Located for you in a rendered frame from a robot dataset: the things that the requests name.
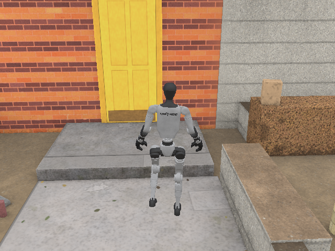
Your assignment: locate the right robot foot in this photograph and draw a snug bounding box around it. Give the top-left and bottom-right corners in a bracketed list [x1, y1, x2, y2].
[174, 203, 181, 216]

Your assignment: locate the robot right upper arm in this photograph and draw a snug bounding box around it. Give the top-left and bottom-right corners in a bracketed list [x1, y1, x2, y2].
[180, 106, 195, 134]

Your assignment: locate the robot left upper arm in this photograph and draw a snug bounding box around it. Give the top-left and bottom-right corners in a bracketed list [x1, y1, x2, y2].
[143, 105, 158, 133]

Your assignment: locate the robot right forearm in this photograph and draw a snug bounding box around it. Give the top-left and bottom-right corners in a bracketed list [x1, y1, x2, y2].
[190, 127, 201, 144]

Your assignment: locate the robot left forearm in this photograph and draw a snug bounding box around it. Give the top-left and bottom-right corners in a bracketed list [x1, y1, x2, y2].
[137, 125, 148, 143]

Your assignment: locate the left robot hand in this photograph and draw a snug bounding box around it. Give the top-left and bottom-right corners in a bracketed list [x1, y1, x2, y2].
[136, 140, 147, 151]

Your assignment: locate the right robot shin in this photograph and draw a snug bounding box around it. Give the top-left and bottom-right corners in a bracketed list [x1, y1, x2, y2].
[175, 174, 183, 209]

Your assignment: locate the right robot hand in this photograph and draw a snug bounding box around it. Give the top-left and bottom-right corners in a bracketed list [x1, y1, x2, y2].
[191, 140, 203, 152]

